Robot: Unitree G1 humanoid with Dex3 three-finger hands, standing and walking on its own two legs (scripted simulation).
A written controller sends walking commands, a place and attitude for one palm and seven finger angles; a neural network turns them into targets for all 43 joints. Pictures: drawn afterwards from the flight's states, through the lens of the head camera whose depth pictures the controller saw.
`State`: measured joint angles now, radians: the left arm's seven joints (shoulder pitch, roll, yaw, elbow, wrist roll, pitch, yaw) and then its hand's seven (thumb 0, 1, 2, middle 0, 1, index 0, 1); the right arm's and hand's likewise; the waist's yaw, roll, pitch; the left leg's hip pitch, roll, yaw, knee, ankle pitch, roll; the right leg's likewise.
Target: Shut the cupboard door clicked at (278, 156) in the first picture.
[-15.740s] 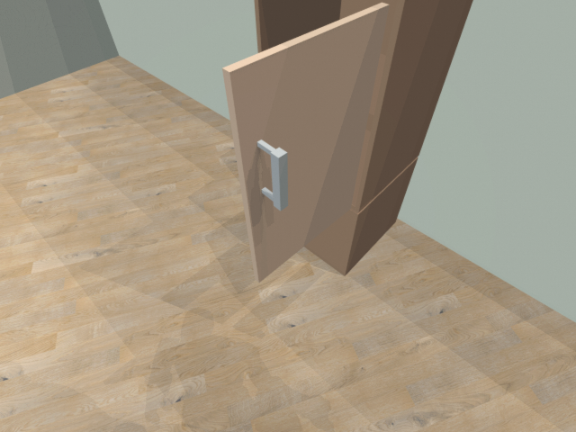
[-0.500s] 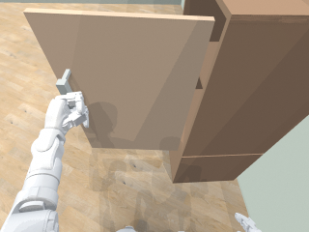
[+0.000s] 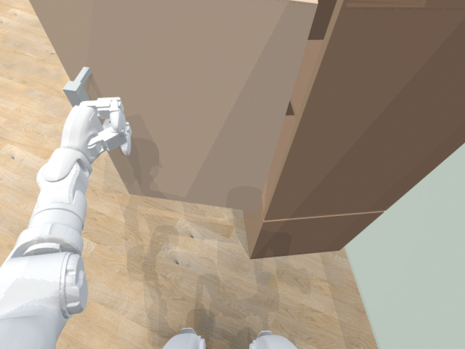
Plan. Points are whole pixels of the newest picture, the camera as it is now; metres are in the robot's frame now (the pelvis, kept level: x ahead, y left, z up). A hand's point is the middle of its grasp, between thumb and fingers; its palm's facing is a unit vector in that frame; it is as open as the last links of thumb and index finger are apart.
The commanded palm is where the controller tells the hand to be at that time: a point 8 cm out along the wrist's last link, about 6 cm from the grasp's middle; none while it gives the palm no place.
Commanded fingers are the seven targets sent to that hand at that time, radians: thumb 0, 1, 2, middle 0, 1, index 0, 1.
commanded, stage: push the door shut along its arc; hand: left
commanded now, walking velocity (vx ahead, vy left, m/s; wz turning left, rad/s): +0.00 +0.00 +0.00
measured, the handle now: (92, 108) +0.53 +0.24 +0.09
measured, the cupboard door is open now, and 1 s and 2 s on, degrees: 76 59 51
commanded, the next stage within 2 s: pull the fist back off the door in 1.10 s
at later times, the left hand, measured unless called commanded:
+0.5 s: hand (147, 108) +0.52 +0.14 +0.09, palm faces -0.31 -0.95 +0.01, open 3.1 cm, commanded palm +0.52 +0.18 +0.09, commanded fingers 0.00 0.90 0.90 -1.30 -1.50 -1.30 -1.50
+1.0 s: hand (163, 92) +0.56 +0.11 +0.09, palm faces -0.37 -0.93 +0.00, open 3.2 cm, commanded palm +0.58 +0.13 +0.09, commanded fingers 0.00 0.90 0.90 -1.30 -1.50 -1.30 -1.50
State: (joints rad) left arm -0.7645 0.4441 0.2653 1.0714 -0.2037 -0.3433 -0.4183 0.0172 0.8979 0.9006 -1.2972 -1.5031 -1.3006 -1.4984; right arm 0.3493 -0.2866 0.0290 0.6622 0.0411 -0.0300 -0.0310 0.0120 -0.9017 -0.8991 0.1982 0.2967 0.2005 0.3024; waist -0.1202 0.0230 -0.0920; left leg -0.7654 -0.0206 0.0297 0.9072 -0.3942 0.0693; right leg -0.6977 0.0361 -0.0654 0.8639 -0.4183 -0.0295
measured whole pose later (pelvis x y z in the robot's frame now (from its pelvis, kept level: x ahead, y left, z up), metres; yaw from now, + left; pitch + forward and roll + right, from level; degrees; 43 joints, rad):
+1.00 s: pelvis +0.00 +0.00 -0.03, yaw -1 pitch +25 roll -5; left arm -1.28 0.60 0.21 1.35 -0.10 -0.22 -0.49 0.00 0.97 0.98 -1.30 -1.50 -1.30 -1.50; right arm 0.39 -0.29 0.04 0.70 0.00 -0.04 -0.03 0.01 -0.90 -0.90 0.20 0.30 0.20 0.30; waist -0.24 0.05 -0.10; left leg -1.06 0.00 0.01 1.08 -0.45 0.07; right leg -0.98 0.06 -0.09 1.00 -0.46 -0.03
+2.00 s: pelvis +0.02 -0.02 +0.00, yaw -1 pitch +17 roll -1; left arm -0.76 0.22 0.22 1.03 -0.08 -0.42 0.02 0.02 0.90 0.90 -1.30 -1.50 -1.30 -1.50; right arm 0.36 -0.28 -0.03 0.64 -0.01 0.03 0.06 0.01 -0.91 -0.90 0.19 0.30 0.20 0.30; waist -0.12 0.04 -0.13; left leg -0.77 0.00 0.03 0.91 -0.43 0.04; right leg -0.72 0.06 -0.05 0.88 -0.45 -0.06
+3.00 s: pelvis +0.02 +0.00 +0.05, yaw +0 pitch -2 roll -1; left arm 0.09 0.28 0.11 -0.01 -0.09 -0.05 0.05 0.02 0.89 0.90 -0.98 -1.15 -0.98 -1.15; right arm 0.15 -0.23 0.05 0.56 0.04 0.00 -0.07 0.01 -0.90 -0.90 0.20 0.30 0.20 0.30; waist 0.04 0.06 -0.02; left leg -0.18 -0.05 0.04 0.46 -0.25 0.07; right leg -0.13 0.02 -0.03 0.44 -0.27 -0.02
